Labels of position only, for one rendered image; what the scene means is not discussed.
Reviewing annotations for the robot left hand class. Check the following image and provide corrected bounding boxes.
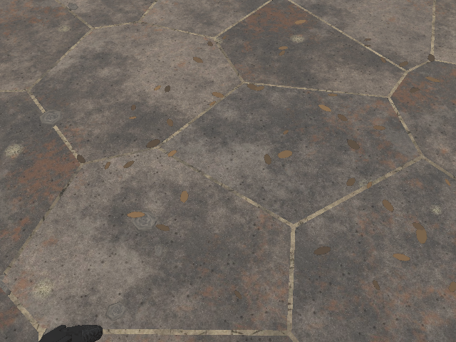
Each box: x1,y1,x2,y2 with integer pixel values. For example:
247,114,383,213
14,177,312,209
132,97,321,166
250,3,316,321
39,325,103,342

